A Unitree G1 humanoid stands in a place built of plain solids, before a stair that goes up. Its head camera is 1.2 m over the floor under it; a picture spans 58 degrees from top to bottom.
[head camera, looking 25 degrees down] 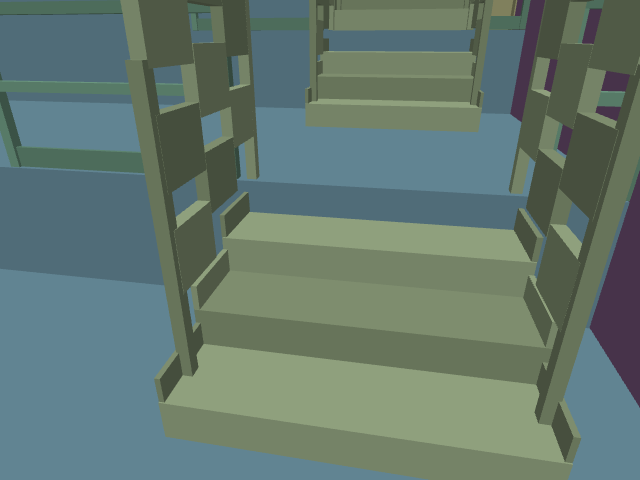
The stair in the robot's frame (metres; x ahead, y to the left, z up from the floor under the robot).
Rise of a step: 0.15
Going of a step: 0.30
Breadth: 1.22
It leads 10 degrees to the right of straight ahead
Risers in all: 4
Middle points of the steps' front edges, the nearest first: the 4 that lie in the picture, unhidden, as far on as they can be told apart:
0.92 -0.09 0.15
1.21 -0.14 0.31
1.51 -0.19 0.46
1.80 -0.25 0.61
